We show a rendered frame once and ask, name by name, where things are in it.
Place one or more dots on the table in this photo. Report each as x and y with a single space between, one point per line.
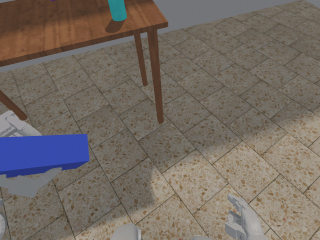
31 29

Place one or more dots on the robot right hand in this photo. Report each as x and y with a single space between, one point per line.
241 227

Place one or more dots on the robot left hand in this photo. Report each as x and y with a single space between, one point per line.
11 126

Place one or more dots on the robot left thigh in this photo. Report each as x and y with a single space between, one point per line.
127 232

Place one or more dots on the sponge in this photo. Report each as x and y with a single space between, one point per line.
28 155

